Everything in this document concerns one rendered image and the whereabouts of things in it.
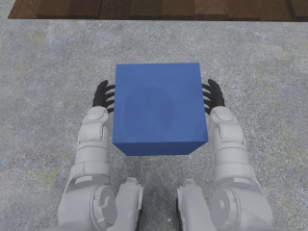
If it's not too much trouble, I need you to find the robot right forearm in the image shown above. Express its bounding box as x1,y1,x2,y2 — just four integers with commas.
208,106,273,218

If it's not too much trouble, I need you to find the carton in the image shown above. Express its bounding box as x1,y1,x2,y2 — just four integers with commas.
112,63,209,156

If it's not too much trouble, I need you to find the robot right shin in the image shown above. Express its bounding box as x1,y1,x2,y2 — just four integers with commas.
180,179,202,231

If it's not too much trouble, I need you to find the robot left forearm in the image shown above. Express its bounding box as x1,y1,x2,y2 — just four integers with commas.
58,106,112,221

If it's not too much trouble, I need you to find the robot right upper arm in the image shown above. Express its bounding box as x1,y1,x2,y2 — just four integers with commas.
210,186,288,231

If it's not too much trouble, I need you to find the robot right thigh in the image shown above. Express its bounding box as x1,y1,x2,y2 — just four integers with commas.
177,184,218,231

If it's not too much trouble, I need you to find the robot left hand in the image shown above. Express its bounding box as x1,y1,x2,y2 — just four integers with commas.
92,80,116,114

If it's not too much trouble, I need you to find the robot right hand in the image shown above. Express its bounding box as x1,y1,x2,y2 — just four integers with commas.
201,79,225,115

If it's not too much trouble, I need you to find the robot left upper arm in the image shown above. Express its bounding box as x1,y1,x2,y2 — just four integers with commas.
39,184,118,231

